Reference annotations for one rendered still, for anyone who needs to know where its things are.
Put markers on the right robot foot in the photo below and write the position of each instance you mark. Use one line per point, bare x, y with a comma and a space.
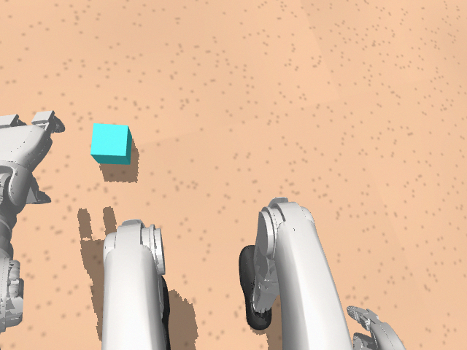
256, 320

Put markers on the cube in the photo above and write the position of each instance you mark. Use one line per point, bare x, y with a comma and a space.
111, 144

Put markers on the left robot arm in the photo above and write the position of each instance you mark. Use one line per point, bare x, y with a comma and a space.
15, 182

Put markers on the right robot hand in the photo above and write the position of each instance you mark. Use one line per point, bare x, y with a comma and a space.
383, 337

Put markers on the left robot hand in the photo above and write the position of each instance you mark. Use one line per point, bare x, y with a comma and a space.
27, 145

